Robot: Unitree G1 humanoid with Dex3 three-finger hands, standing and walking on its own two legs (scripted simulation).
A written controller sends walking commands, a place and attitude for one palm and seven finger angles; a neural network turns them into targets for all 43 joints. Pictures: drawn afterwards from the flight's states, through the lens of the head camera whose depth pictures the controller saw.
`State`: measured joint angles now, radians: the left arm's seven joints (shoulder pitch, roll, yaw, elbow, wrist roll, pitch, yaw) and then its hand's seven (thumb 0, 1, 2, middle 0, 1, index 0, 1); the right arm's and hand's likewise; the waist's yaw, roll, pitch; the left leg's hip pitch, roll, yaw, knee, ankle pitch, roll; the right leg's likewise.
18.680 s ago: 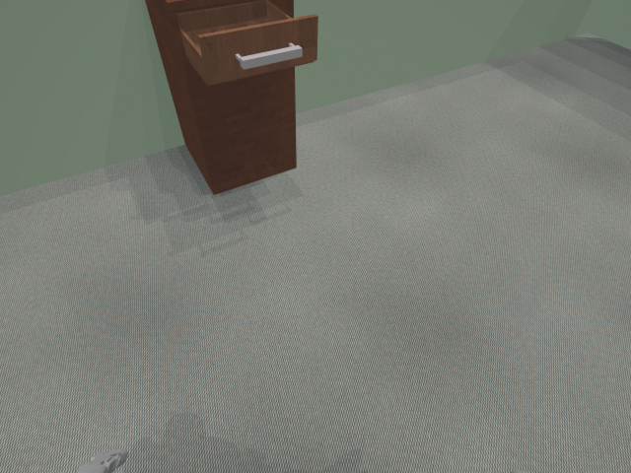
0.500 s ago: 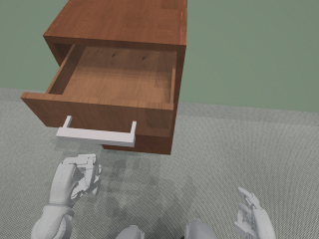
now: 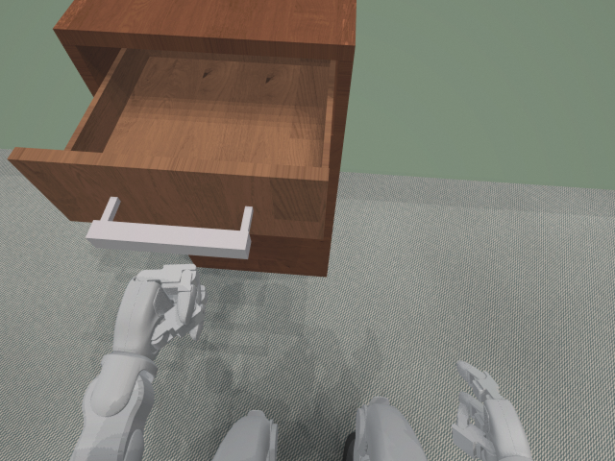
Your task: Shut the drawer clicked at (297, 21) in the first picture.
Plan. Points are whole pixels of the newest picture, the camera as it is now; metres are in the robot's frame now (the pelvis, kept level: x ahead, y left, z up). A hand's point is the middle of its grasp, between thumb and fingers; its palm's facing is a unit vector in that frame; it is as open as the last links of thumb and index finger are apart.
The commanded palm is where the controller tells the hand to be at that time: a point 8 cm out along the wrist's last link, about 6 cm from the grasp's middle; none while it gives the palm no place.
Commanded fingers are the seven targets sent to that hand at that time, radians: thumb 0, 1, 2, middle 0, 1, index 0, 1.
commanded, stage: bring the fist close to the handle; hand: left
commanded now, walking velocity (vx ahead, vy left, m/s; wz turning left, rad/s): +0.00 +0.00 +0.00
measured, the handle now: (175, 224) +0.40 +0.19 +0.04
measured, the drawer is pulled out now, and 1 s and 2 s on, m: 0.22 0.22 0.07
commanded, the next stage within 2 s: push the drawer shut in 0.26 s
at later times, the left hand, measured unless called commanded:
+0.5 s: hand (188, 308) +0.29 +0.15 +0.04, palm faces -0.08 -1.00 -0.05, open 3.2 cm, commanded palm +0.28 +0.21 +0.04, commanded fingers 0.00 0.90 0.90 -1.40 -1.60 -1.40 -1.60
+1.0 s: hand (197, 281) +0.33 +0.15 +0.03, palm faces -0.09 -1.00 -0.05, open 2.7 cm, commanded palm +0.34 +0.20 +0.04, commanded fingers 0.00 0.90 0.90 -1.40 -1.60 -1.40 -1.60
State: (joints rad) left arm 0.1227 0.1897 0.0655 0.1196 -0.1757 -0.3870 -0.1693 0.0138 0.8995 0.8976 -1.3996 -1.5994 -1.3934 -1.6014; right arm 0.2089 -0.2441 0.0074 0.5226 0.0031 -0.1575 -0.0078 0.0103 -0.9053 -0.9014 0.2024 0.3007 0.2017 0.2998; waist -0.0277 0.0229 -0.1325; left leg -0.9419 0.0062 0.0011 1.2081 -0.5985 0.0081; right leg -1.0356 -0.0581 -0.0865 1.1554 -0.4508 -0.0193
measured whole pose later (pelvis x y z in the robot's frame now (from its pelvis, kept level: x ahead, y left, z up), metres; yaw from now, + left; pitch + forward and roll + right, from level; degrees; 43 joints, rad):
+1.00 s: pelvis -0.01 +0.01 +0.00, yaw +1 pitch +19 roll -1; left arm -0.13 0.21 0.07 0.35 -0.17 -0.41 -0.16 -0.07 0.79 0.96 -1.40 -1.60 -1.39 -1.60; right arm 0.22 -0.25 0.02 0.59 0.01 -0.12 -0.02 0.01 -0.91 -0.90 0.20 0.30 0.20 0.30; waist -0.03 0.02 -0.12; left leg -0.97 -0.01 -0.01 1.21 -0.57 0.02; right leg -1.04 -0.07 -0.10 1.14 -0.43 -0.01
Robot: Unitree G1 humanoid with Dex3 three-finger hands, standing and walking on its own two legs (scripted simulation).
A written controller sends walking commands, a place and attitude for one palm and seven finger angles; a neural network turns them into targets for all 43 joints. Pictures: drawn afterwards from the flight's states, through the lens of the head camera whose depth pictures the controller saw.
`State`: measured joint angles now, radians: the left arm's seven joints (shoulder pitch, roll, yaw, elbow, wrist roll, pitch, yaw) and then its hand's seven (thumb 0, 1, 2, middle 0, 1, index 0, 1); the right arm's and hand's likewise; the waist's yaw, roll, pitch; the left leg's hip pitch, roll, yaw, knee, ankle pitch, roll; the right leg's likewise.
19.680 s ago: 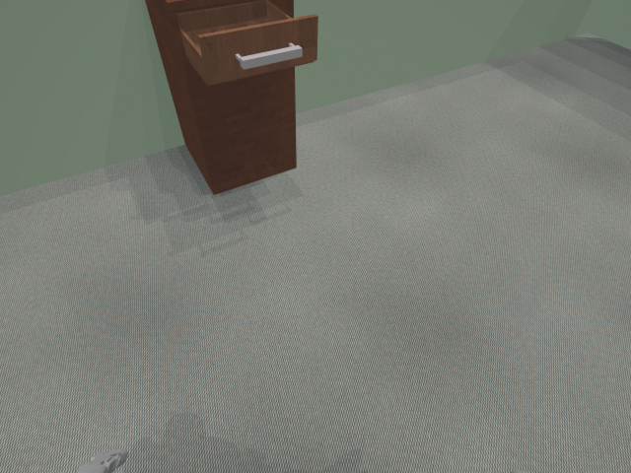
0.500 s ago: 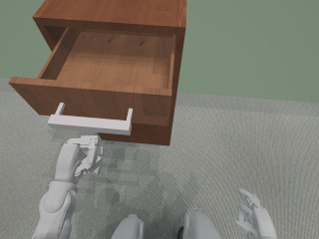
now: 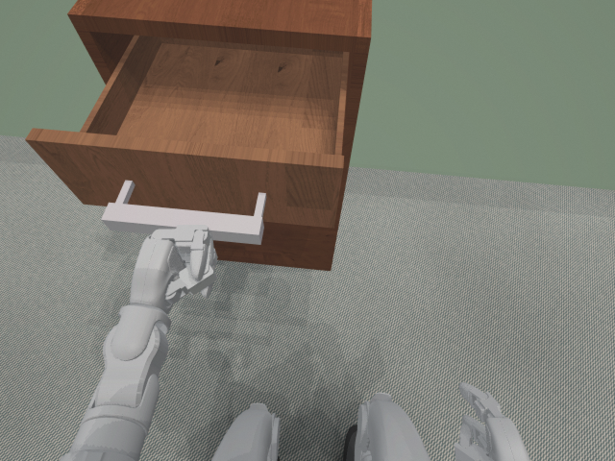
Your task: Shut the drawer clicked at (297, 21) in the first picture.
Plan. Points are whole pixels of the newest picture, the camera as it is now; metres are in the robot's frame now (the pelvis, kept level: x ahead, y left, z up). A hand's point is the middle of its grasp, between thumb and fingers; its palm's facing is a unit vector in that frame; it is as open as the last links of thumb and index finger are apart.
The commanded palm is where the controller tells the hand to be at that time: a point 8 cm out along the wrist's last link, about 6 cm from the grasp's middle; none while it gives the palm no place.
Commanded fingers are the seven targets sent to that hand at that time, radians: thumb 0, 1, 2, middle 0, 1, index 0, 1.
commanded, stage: push the drawer shut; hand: left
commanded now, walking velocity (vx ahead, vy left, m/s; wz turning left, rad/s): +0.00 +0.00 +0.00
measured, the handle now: (189, 208) +0.42 +0.18 +0.04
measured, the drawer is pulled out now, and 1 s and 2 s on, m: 0.22 0.07 0.00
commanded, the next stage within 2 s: pull the fist back off the drawer in 1.94 s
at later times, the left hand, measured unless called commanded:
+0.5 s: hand (223, 214) +0.42 +0.13 +0.03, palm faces -0.09 -0.99 -0.06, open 2.7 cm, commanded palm +0.42 +0.19 +0.04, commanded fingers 0.00 0.90 0.90 -1.40 -1.60 -1.40 -1.60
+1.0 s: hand (229, 176) +0.48 +0.13 +0.03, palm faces -0.10 -0.99 -0.05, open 2.7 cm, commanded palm +0.48 +0.18 +0.04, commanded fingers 0.00 0.90 0.90 -1.40 -1.60 -1.40 -1.60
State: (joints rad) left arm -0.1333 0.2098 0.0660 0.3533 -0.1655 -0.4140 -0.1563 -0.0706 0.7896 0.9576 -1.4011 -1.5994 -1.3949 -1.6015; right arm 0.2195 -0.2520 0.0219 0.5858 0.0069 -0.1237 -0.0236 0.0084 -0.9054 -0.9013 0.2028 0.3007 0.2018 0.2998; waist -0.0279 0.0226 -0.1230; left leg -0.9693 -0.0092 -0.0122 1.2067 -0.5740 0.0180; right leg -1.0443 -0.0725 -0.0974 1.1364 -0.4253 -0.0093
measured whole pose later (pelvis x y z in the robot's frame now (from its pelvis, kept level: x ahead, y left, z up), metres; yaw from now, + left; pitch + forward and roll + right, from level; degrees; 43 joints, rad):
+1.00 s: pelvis -0.01 +0.00 -0.01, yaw -1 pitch +24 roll -2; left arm -0.82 0.37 0.27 1.08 -0.09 -0.50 -0.18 -0.07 0.72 0.93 -1.40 -1.60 -1.39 -1.60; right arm 0.31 -0.27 0.03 0.63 -0.03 -0.03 0.01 0.00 -0.91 -0.90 0.20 0.30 0.20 0.30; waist -0.15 0.02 -0.11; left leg -1.10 0.01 0.00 1.22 -0.55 0.02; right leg -1.17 -0.05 -0.08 1.13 -0.38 -0.01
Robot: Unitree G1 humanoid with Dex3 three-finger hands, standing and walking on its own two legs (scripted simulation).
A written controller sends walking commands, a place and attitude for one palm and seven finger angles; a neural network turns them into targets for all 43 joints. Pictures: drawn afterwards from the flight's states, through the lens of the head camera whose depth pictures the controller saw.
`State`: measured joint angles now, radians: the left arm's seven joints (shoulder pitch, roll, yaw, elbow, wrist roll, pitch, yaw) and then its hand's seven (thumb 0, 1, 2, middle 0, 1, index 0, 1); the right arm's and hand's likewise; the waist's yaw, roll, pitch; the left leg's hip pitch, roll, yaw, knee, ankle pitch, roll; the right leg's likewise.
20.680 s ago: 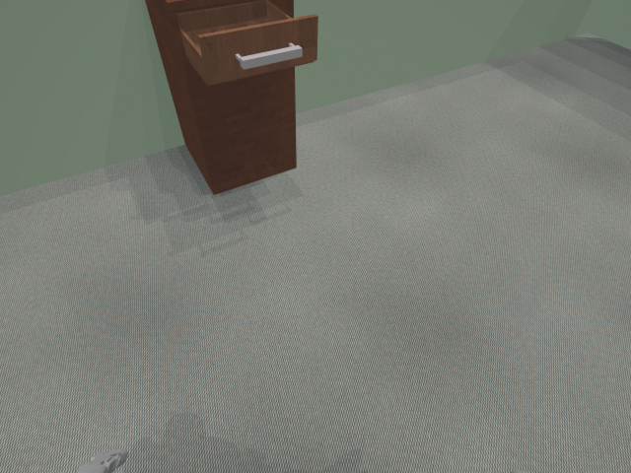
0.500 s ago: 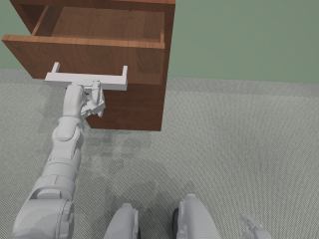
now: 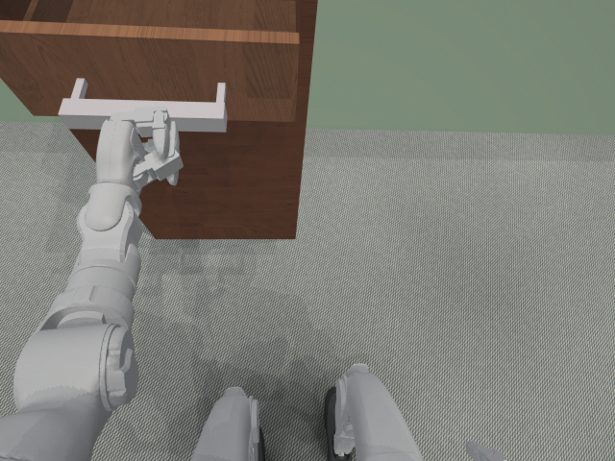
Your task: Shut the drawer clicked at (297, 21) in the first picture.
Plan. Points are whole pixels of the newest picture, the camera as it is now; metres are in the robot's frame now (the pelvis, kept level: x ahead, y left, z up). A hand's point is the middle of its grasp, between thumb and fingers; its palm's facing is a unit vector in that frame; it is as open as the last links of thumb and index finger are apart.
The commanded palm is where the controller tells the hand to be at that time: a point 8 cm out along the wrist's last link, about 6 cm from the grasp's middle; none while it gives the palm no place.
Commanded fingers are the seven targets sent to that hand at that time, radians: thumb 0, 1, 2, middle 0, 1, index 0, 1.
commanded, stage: push the drawer shut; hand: left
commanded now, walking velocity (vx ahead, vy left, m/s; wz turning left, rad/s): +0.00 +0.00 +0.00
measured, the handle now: (149, 102) +0.57 +0.18 +0.05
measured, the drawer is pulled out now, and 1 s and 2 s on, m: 0.07 0.00 0.00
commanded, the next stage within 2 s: pull the fist back off the drawer in 0.94 s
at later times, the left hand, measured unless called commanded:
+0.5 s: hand (180, 116) +0.55 +0.14 +0.04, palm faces -0.06 -1.00 -0.04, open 2.7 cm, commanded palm +0.55 +0.18 +0.05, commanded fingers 0.00 0.90 0.90 -1.40 -1.60 -1.40 -1.60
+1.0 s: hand (175, 105) +0.57 +0.15 +0.04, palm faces -0.06 -1.00 -0.05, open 2.8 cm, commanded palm +0.61 +0.16 +0.05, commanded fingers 0.00 0.90 0.90 -1.40 -1.60 -1.40 -1.60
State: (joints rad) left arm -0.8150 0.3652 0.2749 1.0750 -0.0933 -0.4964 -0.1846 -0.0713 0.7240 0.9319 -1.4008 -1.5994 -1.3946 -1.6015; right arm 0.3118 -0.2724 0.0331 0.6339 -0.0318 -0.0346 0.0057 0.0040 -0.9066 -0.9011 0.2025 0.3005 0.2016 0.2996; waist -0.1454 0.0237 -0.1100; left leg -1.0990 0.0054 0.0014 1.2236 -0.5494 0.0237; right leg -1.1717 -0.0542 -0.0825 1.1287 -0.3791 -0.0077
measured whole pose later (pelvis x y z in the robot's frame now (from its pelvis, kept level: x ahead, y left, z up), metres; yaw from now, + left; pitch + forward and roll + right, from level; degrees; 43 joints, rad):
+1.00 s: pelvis -0.02 +0.01 -0.02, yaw -1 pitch +30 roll -5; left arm -1.22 0.58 0.30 1.32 0.01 -0.38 -0.15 -0.07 0.59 0.97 -1.40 -1.60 -1.41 -1.60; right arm 0.36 -0.27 0.09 0.65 -0.07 -0.01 0.02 0.00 -0.91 -0.90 0.20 0.30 0.20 0.30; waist -0.27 0.03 -0.10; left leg -1.31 0.01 -0.05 1.32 -0.54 0.03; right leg -1.34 -0.05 -0.12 1.16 -0.35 0.00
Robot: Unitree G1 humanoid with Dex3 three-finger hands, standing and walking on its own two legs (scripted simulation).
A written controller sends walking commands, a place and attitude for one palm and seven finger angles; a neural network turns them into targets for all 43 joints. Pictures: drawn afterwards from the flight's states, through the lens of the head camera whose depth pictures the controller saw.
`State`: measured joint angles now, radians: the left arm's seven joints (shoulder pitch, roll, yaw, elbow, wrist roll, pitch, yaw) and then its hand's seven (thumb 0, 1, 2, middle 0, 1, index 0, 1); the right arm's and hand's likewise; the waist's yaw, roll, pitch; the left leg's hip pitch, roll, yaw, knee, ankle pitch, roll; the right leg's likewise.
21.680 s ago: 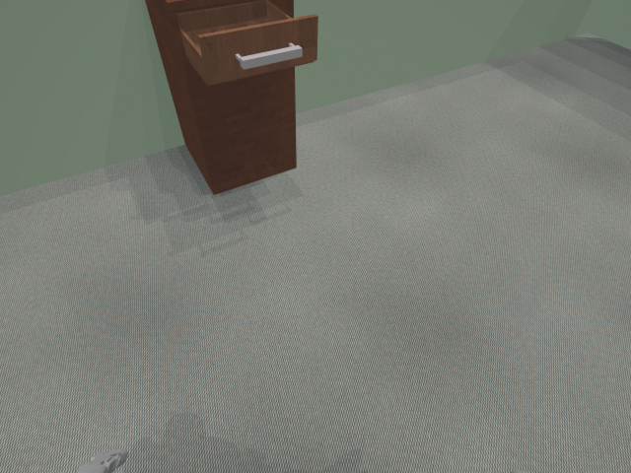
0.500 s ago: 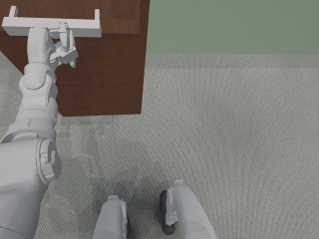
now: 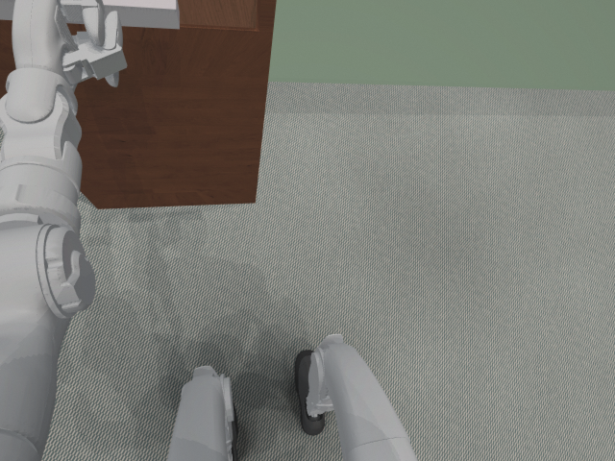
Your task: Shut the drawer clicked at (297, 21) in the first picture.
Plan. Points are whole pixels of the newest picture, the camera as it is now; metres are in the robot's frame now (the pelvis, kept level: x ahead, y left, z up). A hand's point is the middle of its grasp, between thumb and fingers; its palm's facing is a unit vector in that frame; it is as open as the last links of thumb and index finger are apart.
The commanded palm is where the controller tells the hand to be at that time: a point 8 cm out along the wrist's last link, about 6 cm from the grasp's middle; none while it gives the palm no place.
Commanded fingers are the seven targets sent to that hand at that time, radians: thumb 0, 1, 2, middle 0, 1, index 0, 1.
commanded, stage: pull the fist back off the drawer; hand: left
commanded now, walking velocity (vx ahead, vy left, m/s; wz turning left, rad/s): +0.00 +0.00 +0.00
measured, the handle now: out of the picture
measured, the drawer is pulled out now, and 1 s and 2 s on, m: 0.00 0.00 0.00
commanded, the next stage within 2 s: draw the hand back to the body in 0.74 s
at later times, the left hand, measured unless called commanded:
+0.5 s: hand (111, 47) +0.58 +0.14 +0.07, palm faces -0.06 -1.00 -0.05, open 2.9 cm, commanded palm +0.57 +0.17 +0.07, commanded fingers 0.00 0.90 0.90 -1.40 -1.60 -1.40 -1.60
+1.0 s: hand (94, 58) +0.55 +0.15 +0.09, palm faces -0.03 -1.00 -0.06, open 3.1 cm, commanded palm +0.50 +0.20 +0.11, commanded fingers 0.00 0.90 0.90 -1.40 -1.60 -1.40 -1.60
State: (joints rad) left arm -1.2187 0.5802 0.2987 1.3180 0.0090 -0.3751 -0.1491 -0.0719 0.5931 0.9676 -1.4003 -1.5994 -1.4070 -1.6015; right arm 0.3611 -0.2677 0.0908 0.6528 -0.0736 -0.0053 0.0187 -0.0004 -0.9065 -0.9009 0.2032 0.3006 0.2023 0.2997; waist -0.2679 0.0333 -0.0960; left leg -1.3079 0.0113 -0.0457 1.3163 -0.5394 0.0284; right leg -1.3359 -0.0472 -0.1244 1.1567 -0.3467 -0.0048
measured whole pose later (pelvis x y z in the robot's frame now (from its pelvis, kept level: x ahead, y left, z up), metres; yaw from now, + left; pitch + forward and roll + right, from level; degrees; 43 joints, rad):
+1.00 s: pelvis +0.06 +0.00 +0.04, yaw -3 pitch +26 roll -3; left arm -0.65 0.38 0.36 0.79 -0.10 -0.39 -0.17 0.00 0.84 0.89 -1.40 -1.60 -1.39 -1.60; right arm 0.36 -0.25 0.02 0.54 -0.03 0.08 0.05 0.00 -0.91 -0.90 0.20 0.30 0.20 0.30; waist -0.16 0.05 -0.13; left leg -1.00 0.04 0.03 1.12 -0.58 0.03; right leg -1.09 0.01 -0.04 1.02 -0.39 0.01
